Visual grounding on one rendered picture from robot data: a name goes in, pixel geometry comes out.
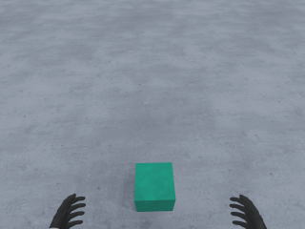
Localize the carton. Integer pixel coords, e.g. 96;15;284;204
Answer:
134;162;176;212

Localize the right robot hand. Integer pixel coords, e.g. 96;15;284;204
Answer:
229;195;267;229

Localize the left robot hand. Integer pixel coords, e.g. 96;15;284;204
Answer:
49;194;86;229

